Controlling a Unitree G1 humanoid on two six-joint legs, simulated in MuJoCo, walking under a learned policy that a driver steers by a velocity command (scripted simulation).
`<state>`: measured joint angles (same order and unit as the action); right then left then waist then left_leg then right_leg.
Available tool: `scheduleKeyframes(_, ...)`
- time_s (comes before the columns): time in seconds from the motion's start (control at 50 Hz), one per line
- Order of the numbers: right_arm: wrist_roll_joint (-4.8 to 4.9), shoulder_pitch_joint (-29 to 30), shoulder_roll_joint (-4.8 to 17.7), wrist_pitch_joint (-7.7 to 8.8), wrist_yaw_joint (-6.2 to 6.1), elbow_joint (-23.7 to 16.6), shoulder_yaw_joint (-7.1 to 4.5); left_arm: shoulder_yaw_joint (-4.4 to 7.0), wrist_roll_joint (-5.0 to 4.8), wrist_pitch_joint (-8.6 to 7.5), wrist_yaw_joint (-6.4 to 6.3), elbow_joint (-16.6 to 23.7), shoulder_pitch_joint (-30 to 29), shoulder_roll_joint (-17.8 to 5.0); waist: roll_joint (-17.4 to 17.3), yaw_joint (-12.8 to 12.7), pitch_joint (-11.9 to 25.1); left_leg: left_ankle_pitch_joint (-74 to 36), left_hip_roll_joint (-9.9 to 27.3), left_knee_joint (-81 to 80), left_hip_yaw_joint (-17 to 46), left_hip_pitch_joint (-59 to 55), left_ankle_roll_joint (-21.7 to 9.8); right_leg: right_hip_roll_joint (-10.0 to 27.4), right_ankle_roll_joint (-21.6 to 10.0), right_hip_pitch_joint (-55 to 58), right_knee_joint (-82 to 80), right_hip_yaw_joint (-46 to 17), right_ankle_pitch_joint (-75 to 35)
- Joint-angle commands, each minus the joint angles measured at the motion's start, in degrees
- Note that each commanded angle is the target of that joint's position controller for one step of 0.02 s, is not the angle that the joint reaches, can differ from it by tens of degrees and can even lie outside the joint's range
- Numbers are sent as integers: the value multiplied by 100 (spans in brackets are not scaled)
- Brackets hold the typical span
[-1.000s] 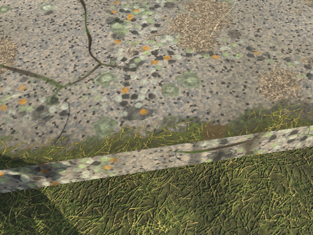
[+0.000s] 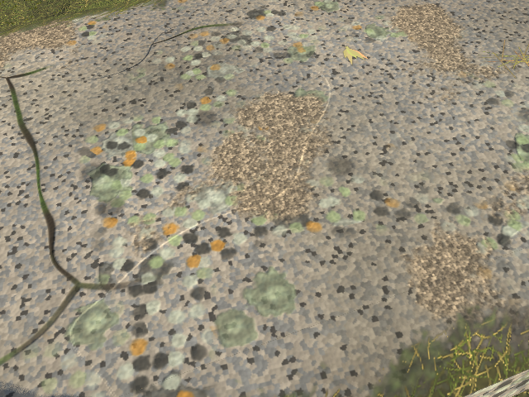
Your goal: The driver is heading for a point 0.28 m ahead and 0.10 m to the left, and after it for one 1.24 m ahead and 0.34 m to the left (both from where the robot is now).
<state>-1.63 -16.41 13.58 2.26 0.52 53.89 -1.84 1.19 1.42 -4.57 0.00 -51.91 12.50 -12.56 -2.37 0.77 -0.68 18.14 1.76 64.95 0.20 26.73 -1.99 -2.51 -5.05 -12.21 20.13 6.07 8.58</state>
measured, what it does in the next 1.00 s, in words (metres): climbs, turning left: left foot 0.19 m higher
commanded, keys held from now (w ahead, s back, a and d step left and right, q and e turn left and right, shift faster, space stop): w+q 0.14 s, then q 0.54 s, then no key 0.32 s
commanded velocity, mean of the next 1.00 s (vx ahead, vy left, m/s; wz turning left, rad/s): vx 0.19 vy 0.00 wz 0.43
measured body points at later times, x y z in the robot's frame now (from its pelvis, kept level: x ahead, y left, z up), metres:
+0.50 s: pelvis +0.22 +0.09 +0.02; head +0.27 +0.08 +0.46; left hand +0.10 +0.31 -0.12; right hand +0.51 -0.01 -0.06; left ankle +0.34 +0.18 -0.56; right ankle +0.05 -0.07 -0.67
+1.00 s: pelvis +0.37 +0.13 +0.19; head +0.37 +0.18 +0.64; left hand +0.40 +0.41 +0.06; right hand +0.58 -0.04 +0.10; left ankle +0.35 +0.18 -0.56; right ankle +0.55 +0.02 -0.46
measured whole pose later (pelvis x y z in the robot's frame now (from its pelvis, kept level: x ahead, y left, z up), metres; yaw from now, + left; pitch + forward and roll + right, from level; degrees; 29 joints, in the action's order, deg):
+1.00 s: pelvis +0.37 +0.13 +0.19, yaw +29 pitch +2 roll -3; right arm -1.1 -16.5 9.6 0.5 -3.8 36.8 -1.6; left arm 2.0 1.4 4.3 -2.0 -39.4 9.1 -12.3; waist 3.0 2.9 -0.5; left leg 11.5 -8.0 25.4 9.2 14.1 -6.2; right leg 3.0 4.8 -42.7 61.9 -2.1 6.4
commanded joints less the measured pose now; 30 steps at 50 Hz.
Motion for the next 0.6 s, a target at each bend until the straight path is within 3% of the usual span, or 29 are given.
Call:
scheduleKeyframes(0.02, -32, -355, 295, -63, 55, -118, -117, 149, -18, -157, -39, 95, 361, -619, 581, 26, 140, -464, 176, 499, 157, 580, 54, 1637, -564, 362, -1139, -991, -1094)
scheduleKeyframes(0.06, -90, -317, 146, -157, 20, -110, -138, 161, 11, -175, -60, -74, 755, -569, 679, -23, 185, -463, 85, 1623, -40, 1030, 92, 1771, -755, 464, -1039, -936, -1071)
scheduleKeyframes(0.08, -97, -119, 157, -190, -4, -201, -167, 166, 11, -174, -72, -128, 881, -556, 619, -52, 73, -440, 143, 2039, 23, 1488, 80, 1828, -820, 531, -1097, -967, -516)
scheduleKeyframes(0.1, -79, 115, 71, -258, -77, -287, -179, 192, 41, -174, -78, -257, 1200, -541, 807, -157, -20, -61, 85, 3077, -111, 2154, 36, 1956, -913, 770, -1179, -1172, 328)
scheduleKeyframes(0.14, -53, 722, -32, -318, -188, -584, -176, 165, 91, -164, -89, -438, 1549, -453, 554, -228, -425, 499, 95, 4279, 74, 3702, -69, 2123, -899, 1247, -1253, -1384, 1495)
scheduleKeyframes(0.16, -26, 1094, -183, -317, -226, -774, -132, 135, 147, -182, -95, -501, 1708, -413, 538, -309, -628, 806, 27, 4908, 47, 4355, -110, 2219, -851, 1428, -1212, -1349, 1260)
scheduleKeyframes(0.2, -4, 1480, -268, -314, -292, -1087, -88, 123, 201, -225, -119, -610, 1927, -442, 292, -295, -696, 1165, 3, 5406, 223, 5165, -196, 2366, -719, 1784, -994, -1139, 387)
scheduleKeyframes(0.24, 18, 1947, -450, -348, -350, -1507, 24, 117, 168, -246, -148, -721, 2087, -571, 238, -297, -687, 1536, -41, 5831, 218, 5812, -294, 2526, -552, 1962, -970, -892, 67)
scheduleKeyframes(0.26, 55, 2130, -555, -354, -382, -1659, 82, 84, 165, -237, -130, -775, 2127, -533, 340, -312, -694, 1732, -138, 6263, 115, 6120, -357, 2553, -532, 1983, -992, -824, -7)
scheduleKeyframes(0.28, 29, 2440, -661, -379, -419, -1925, 150, 57, 130, -252, -93, -826, 2191, -557, 410, -299, -823, 1918, -106, 6343, -11, 6450, -414, 2551, -452, 2023, -1073, -687, -5)
scheduleKeyframes(0.32, 28, 2999, -795, -414, -412, -2479, 305, -53, 27, -213, -107, -959, 2119, -370, 424, -139, -1083, 2072, 33, 5655, -193, 6301, -478, 2242, -203, 1459, -1325, -173, -509)
scheduleKeyframes(0.34, 51, 3081, -844, -421, -363, -2721, 410, -74, -5, -136, -131, -980, 2038, -395, 447, -35, -1028, 1986, 133, 4516, -641, 5794, -443, 1860, -78, 1113, -1505, 261, -802)
scheduleKeyframes(0.36, 31, 3170, -796, -431, -316, -2908, 444, -101, 11, -81, -182, -992, 2029, -383, 552, -88, -944, 1893, 154, 3939, -854, 5347, -382, 1703, -145, 975, -1638, 410, -1427)
scheduleKeyframes(0.38, 78, 2523, -930, -504, -174, -2853, 540, -60, -102, 32, -228, -826, 1640, -585, 593, 237, -448, 1192, 266, 2339, -985, 3299, -523, 1531, -216, 317, -1889, 900, -2802)
scheduleKeyframes(0.4, 143, 2148, -795, -536, -147, -2684, 463, -29, -198, 30, -243, -645, 1539, -788, 703, 300, 163, 850, -52, 1830, -1099, 1972, -656, 1574, -182, 529, -1545, 988, -5224)
scheduleKeyframes(0.42, 153, 1523, -605, -561, -104, -2397, 361, 73, -273, 54, -262, -385, 1355, -1193, 1097, 509, 819, 895, -528, 1804, -1631, 1046, -655, 1639, -297, 748, -765, 1110, -8010)
scheduleKeyframes(0.44, 105, 706, -319, -575, -59, -2167, 260, 217, -359, 88, -238, -130, 1061, -1624, 1416, 909, 1579, 848, -751, 1430, -1443, 201, -771, 1794, -254, 1151, 444, 1008, -9525)
scheduleKeyframes(0.46, 109, -165, 73, -521, 1, -1949, 114, 344, -497, 132, -83, 127, 821, -1876, 1670, 1251, 2166, 840, -1011, 416, -840, -915, -974, 1716, -119, 1148, 2085, 944, -10025)
scheduleKeyframes(0.48, 165, -108, 720, -437, -11, -1992, -131, 341, -435, 57, 45, 463, 751, -1700, 1059, 1269, 2301, 1015, -287, -1180, 1722, -1935, -1399, 1161, 350, -414, 4575, 577, -5711)
scheduleKeyframes(0.5, 84, 486, 1676, -603, -107, -2064, -471, 294, -253, 61, 260, 960, 375, -1137, -1034, 845, 2748, -700, 977, -3672, 5309, -2238, -1967, -412, 794, -2055, 7354, -154, 647)
scheduleKeyframes(0.52, 37, 893, 1490, -633, -131, -2159, -526, 185, -29, 77, 286, 1208, 710, -671, -503, 337, 2828, -644, 1304, -3990, 5567, -1994, -1793, -60, 549, -2417, 8279, -1291, 568)
scheduleKeyframes(0.54, 20, 1091, 1029, -606, -149, -1987, -389, 111, -50, 196, 215, 1345, 519, -419, -26, 99, 2080, 273, 1102, -3804, 4988, -1095, -1663, 45, 487, -2619, 8268, -1192, 258)
scheduleKeyframes(0.56, 12, 1178, 508, -563, -188, -1678, -255, 63, 6, 337, 41, 1388, 476, -177, 267, -239, 812, 629, 779, -3437, 4190, 42, -1307, 249, 453, -2914, 8056, -1094, 303)
scheduleKeyframes(0.58, -28, 1245, 137, -494, -231, -1513, -154, -11, 151, 436, -137, 1506, 463, 41, 127, -441, 163, 477, 478, -3152, 3581, 756, -1166, 270, 380, -3171, 8201, -1098, 474)
scheduleKeyframes(0.6, -41, 1312, -55, -423, -239, -1454, -93, -49, 212, 536, -258, 1491, 611, 127, 66, -622, -34, 87, 290, -3128, 2874, 1061, -1022, 308, 356, -3236, 8222, -1069, 543)
Keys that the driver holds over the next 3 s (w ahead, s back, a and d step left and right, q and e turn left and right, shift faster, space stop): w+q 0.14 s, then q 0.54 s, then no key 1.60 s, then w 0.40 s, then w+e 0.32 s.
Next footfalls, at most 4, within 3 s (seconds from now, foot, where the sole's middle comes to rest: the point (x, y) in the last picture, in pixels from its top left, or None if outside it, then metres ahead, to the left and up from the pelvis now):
0.46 left None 0.39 0.20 -0.59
1.22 right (266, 351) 0.55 0.05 -0.59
2.94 right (201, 254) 0.82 0.22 -0.59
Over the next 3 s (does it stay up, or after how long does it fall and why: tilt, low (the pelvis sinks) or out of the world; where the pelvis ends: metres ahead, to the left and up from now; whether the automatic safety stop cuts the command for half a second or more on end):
stays up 0.68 0.21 0.16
